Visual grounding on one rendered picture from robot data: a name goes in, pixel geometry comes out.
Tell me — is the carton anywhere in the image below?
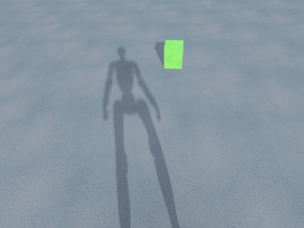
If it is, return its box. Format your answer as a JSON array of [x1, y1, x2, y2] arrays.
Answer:
[[164, 40, 183, 69]]

